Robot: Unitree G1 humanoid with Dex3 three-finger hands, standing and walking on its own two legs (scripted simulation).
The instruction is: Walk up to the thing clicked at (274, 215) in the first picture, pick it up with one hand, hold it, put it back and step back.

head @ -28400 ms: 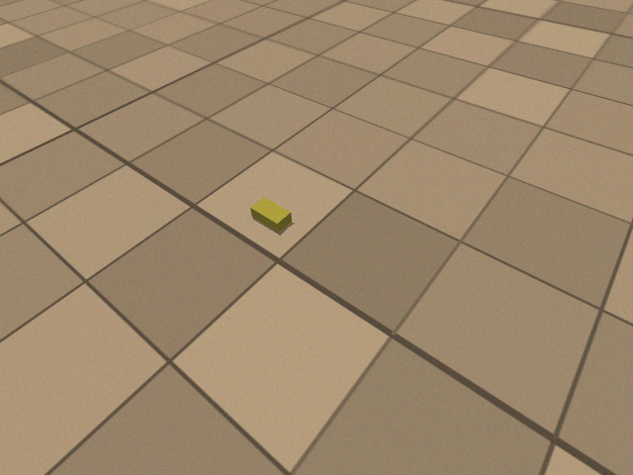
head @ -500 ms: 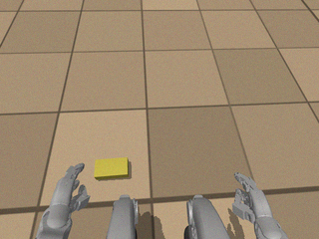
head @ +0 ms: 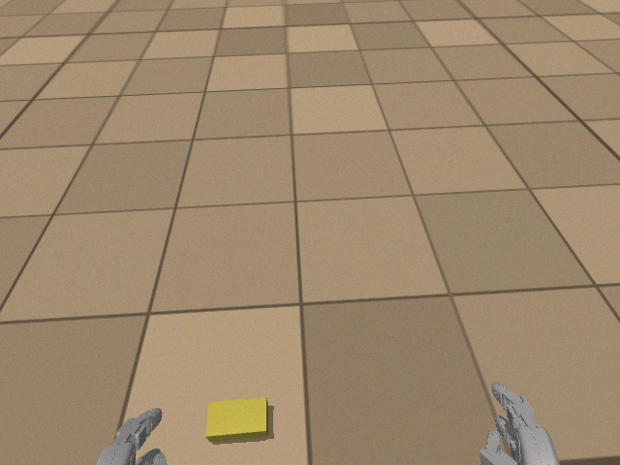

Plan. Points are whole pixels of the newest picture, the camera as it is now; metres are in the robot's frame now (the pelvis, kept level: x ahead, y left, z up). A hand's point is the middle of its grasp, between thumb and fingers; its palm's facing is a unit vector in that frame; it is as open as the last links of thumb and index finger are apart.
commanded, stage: home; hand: left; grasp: from above
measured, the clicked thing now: (238, 419) +0.42 +0.22 -0.68
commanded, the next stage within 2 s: stand in 1.90 s
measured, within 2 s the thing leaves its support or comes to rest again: neither
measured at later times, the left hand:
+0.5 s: hand out of the picture +0.16 +0.17 -0.04, palm faces +0.06 -0.98 -0.21, open 7.4 cm
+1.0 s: hand out of the picture +0.16 +0.18 -0.04, palm faces +0.05 -0.98 -0.20, open 7.4 cm
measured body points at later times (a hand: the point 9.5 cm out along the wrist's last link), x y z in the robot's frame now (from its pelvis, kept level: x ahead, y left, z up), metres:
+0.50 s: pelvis +0.00 -0.01 +0.00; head +0.02 +0.00 +0.45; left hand +0.16 +0.23 -0.03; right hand +0.16 -0.25 -0.06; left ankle +0.02 +0.13 -0.68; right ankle -0.01 -0.15 -0.68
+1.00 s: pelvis +0.00 +0.00 +0.00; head +0.01 +0.00 +0.45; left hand +0.15 +0.23 -0.03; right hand +0.16 -0.25 -0.06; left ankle +0.02 +0.13 -0.68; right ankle -0.01 -0.15 -0.68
